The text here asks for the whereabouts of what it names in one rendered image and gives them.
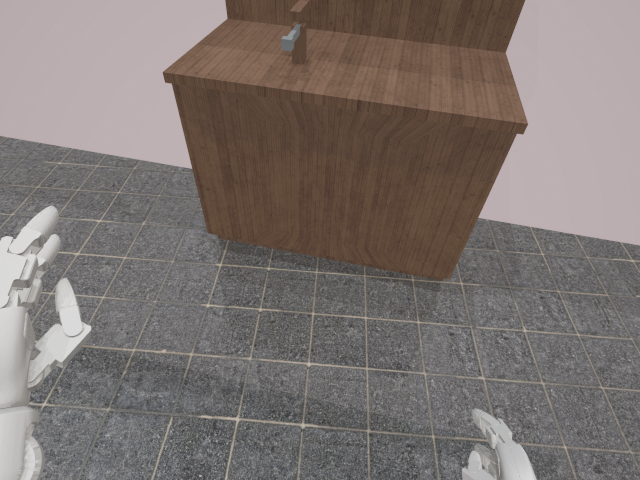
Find tap lever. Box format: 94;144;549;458
281;24;301;51

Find left robot hand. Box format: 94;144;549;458
0;206;91;409

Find left robot forearm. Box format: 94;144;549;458
0;406;45;480

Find counter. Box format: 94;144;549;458
163;0;528;281

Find right robot hand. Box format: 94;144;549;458
462;408;537;480

